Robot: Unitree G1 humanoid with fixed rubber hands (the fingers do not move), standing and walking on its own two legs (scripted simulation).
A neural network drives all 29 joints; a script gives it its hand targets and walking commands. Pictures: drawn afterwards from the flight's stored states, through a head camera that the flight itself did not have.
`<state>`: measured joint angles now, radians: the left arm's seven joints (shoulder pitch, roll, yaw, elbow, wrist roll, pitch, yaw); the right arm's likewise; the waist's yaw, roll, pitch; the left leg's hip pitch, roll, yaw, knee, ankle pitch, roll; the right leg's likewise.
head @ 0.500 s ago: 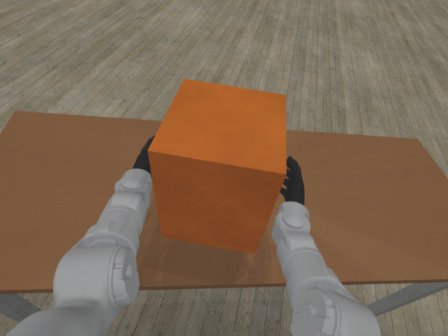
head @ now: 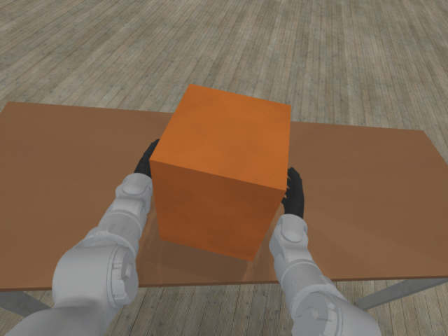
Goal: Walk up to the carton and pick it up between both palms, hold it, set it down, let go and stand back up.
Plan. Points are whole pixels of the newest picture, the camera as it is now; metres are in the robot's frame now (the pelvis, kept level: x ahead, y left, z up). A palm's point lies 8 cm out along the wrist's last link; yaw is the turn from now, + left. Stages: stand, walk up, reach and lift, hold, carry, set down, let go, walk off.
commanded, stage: set down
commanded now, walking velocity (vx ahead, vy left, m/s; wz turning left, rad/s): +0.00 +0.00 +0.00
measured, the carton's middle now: (222, 175) +0.42 -0.01 +0.02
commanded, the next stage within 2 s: none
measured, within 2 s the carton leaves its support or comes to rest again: rests again in 0.48 s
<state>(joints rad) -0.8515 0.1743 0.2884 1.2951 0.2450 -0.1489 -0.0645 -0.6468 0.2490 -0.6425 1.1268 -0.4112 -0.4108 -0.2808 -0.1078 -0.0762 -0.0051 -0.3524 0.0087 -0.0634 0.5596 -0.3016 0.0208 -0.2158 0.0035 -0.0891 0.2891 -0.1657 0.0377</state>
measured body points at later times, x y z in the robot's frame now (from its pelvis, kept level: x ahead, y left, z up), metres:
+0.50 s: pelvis +0.00 +0.00 +0.00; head +0.08 +0.06 +0.44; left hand +0.44 +0.14 -0.01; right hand +0.35 -0.14 +0.00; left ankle -0.02 +0.09 -0.74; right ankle -0.02 -0.15 -0.74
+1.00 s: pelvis -0.02 -0.01 -0.01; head +0.08 +0.04 +0.43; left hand +0.42 +0.14 -0.02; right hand +0.34 -0.15 -0.03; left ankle -0.02 +0.08 -0.74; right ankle -0.02 -0.15 -0.74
